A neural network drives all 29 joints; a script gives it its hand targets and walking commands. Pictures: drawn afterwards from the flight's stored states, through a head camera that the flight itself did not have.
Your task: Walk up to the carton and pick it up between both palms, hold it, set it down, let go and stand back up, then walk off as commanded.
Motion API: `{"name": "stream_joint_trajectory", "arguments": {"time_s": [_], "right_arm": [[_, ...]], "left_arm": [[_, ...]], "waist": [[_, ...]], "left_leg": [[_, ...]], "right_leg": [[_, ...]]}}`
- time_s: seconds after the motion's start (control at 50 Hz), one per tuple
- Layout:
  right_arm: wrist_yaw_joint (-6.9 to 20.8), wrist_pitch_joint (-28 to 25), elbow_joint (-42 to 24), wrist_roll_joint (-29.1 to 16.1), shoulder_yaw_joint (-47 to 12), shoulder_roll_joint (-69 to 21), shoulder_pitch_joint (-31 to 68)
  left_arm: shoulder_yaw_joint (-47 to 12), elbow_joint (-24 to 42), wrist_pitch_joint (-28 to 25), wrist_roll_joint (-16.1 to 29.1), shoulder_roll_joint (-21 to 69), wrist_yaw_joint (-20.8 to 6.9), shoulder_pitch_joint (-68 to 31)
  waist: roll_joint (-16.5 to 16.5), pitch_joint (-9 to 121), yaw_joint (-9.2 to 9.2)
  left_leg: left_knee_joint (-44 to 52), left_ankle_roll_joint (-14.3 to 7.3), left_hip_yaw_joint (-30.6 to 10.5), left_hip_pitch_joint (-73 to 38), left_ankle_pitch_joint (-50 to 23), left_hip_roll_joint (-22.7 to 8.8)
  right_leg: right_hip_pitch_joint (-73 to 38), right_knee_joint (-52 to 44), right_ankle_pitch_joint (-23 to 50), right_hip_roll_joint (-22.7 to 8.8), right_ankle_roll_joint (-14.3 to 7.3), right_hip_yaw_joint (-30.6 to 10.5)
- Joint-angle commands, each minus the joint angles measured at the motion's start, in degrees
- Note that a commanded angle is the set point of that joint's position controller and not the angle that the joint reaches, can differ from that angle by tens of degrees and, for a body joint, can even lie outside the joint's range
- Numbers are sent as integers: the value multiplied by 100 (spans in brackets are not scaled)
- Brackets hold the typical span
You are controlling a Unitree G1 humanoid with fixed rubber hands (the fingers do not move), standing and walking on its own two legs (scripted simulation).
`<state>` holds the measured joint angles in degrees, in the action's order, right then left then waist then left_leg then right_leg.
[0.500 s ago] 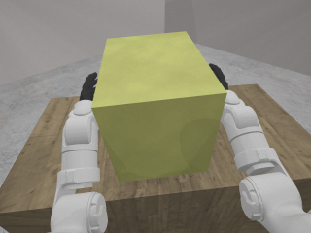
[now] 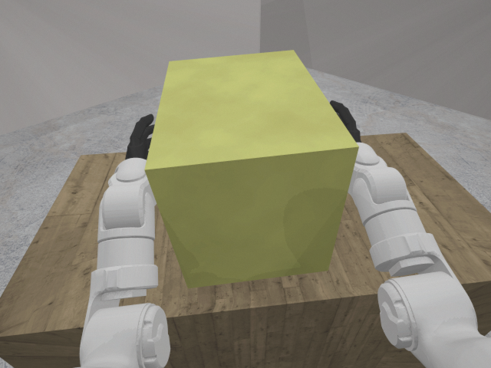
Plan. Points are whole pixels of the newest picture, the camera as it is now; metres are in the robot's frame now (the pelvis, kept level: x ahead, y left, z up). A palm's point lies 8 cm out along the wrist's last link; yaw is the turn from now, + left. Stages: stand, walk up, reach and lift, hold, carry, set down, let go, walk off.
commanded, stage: hold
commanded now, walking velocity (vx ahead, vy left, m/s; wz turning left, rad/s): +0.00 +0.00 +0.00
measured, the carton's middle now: (244, 160) +0.41 +0.00 +0.17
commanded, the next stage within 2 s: none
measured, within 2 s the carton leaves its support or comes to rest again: neither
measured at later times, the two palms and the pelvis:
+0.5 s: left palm (140, 164) +0.36 +0.17 +0.21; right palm (346, 148) +0.37 -0.16 +0.22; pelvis +0.00 +0.00 +0.00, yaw +0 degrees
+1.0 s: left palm (140, 164) +0.36 +0.17 +0.21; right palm (346, 148) +0.37 -0.16 +0.22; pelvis +0.00 +0.00 +0.00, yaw +0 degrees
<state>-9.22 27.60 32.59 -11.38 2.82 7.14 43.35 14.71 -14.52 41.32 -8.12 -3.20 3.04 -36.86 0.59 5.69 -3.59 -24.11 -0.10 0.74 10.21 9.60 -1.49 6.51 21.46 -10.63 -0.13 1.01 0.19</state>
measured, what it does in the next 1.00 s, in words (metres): stands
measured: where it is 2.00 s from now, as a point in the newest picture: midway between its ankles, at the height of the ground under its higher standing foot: outside the picture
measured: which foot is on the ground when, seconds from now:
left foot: down 0.00-1.00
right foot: down 0.00-1.00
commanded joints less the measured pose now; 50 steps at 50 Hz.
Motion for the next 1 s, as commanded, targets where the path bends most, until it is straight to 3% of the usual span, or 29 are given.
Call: {"name": "stream_joint_trajectory", "arguments": {"time_s": [0.0,0.02,0.04,0.06,0.08,0.1,0.12,0.14,0.16,0.22,0.24,0.26,0.28,0.32,0.36,0.38,0.4,0.48,0.52,0.56,0.64,0.66,0.72,0.78,0.8,0.82,0.9,0.94,0.98], "right_arm": [[566,-396,-1923,-862,-1881,-3754,4891],[586,-378,-1736,-784,-1675,-3637,4890],[609,-378,-1844,-781,-1810,-3782,4953],[617,-387,-1445,-734,-1660,-3829,4849],[616,-412,-1665,-749,-1701,-3841,4822],[594,-384,-1700,-790,-1821,-3840,4892],[568,-491,-2114,-850,-1927,-3938,5036],[530,-468,-2336,-945,-1986,-3940,4951],[537,-426,-2022,-897,-1972,-3914,4915],[528,-396,-2035,-848,-1902,-3878,4939],[526,-403,-1901,-808,-1885,-3834,4963],[507,-414,-1967,-942,-2103,-4142,4674],[554,-335,-1647,-851,-1932,-3811,4638],[564,-443,-1849,-785,-1741,-3744,4803],[599,-451,-1802,-681,-1785,-3774,4926],[613,-456,-1920,-820,-1827,-3794,4956],[571,-513,-2183,-856,-1923,-3946,5019],[509,-400,-2055,-947,-2037,-3939,4771],[545,-399,-2074,-972,-1996,-3890,4762],[517,-350,-1833,-846,-1916,-3882,4668],[527,-371,-2005,-842,-1942,-3841,4635],[512,-365,-1724,-793,-1795,-3748,4690],[510,-422,-1908,-822,-1966,-3968,4895],[550,-402,-1828,-875,-1801,-3849,4613],[541,-431,-2185,-958,-1985,-3881,4749],[537,-392,-1972,-906,-2000,-3909,4752],[578,-381,-1623,-739,-1708,-3865,4862],[598,-465,-1945,-756,-1862,-3910,5030],[553,-452,-2110,-896,-1982,-3862,4857]], "left_arm": [[-2791,921,-451,770,3696,-1031,-4664],[-2750,652,-429,785,3577,-1032,-4736],[-2694,622,-455,765,3681,-1029,-4680],[-2683,860,-506,682,3623,-1028,-5017],[-2724,968,-519,718,3718,-1024,-4931],[-2533,539,-461,645,3617,-1041,-4629],[-2873,1012,-524,793,3752,-1013,-4703],[-2726,851,-461,756,3637,-1038,-4413],[-2767,998,-473,716,3649,-1008,-4690],[-2724,819,-482,763,3687,-1016,-4626],[-2693,706,-481,712,3573,-1022,-4732],[-2722,1188,-524,702,3607,-1023,-4631],[-2709,1006,-467,627,3526,-1029,-4782],[-2894,885,-493,769,3762,-1037,-4763],[-2777,765,-496,747,3721,-1025,-4751],[-2817,918,-515,780,3668,-993,-4882],[-2954,1034,-533,855,3775,-980,-4742],[-2847,1119,-500,789,3673,-1001,-4565],[-2758,1180,-490,746,3587,-992,-4673],[-2703,1102,-516,709,3480,-1014,-4761],[-2794,1254,-494,825,3602,-1030,-4671],[-2669,740,-429,666,3568,-1069,-4540],[-2731,894,-529,793,3616,-1050,-4711],[-2805,1100,-498,793,3645,-1068,-4729],[-2829,1126,-497,846,3648,-1040,-4523],[-2718,962,-499,779,3589,-1034,-4579],[-2654,697,-487,699,3592,-1037,-4777],[-2789,1001,-513,732,3623,-998,-4851],[-2896,1149,-519,806,3600,-1006,-4674]], "waist": [[-235,2130,-121],[-403,1971,-294],[-135,2011,-194],[-419,2065,-240],[-385,2112,-210],[-191,1815,-121],[-267,2356,-198],[-84,2388,-121],[-236,2240,-112],[-102,2251,-176],[-226,2050,-172],[-64,2356,-90],[-387,1972,-132],[-340,2077,-296],[-168,2080,-159],[-401,2213,-207],[-304,2524,-223],[-254,2302,-159],[-262,2396,-106],[-261,2112,-205],[-144,2411,-235],[-246,1860,-247],[-119,2207,-184],[-407,2201,-292],[-216,2396,-179],[-183,2278,-110],[-185,1877,-221],[-268,2273,-111],[-222,2309,-211]], "left_leg": [[692,154,-178,-1065,-740,359],[743,148,-156,-1016,-562,350],[779,69,-162,-983,-510,342],[778,141,-159,-1037,-452,355],[742,121,-125,-1032,-666,333],[781,78,-135,-845,-486,380],[683,121,-144,-1041,-848,384],[643,86,-114,-1133,-965,381],[668,145,-130,-1061,-929,395],[672,107,-142,-1050,-748,370],[695,79,-128,-995,-667,401],[625,91,-84,-1166,-1118,399],[684,166,-160,-1115,-765,383],[728,188,-141,-1019,-654,354],[767,119,-135,-1014,-494,340],[701,141,-133,-1096,-602,360],[592,171,-159,-1187,-1029,374],[577,169,-147,-1171,-1140,384],[599,148,-146,-1135,-1036,396],[702,116,-142,-1030,-620,405],[601,150,-113,-1156,-972,389],[732,175,-142,-1051,-760,374],[627,133,-123,-1076,-943,418],[675,196,-165,-1123,-876,369],[635,184,-167,-1177,-1039,372],[639,138,-164,-1209,-1033,348],[806,125,-142,-1039,-479,333],[743,138,-136,-1094,-767,344],[605,148,-146,-1148,-956,379]], "right_leg": [[-227,-688,608,390,-11,23],[-122,-709,576,318,-22,-10],[-95,-742,515,336,2,1],[-57,-696,429,297,-8,41],[-84,-669,643,323,-22,-3],[-225,-712,587,305,8,3],[-412,-619,982,353,17,2],[-474,-618,1179,346,54,5],[-429,-637,961,372,0,-5],[-276,-654,851,377,33,-6],[-252,-666,820,323,62,0],[-584,-589,1334,374,49,8],[-276,-679,783,349,38,18],[-207,-723,633,387,-31,48],[-148,-727,393,389,-40,86],[-111,-672,613,353,-5,59],[-305,-624,1094,387,-7,51],[-491,-569,1375,371,55,-38],[-406,-633,1079,379,27,16],[-428,-654,949,298,58,-25],[-472,-604,1157,367,59,30],[-317,-704,812,368,24,3],[-395,-689,1023,365,52,-23],[-333,-639,969,362,21,7],[-409,-658,1078,386,46,14],[-347,-655,1124,361,18,-13],[-139,-753,479,340,-22,-21],[-234,-663,728,372,-21,56],[-415,-608,1134,378,60,21]]}}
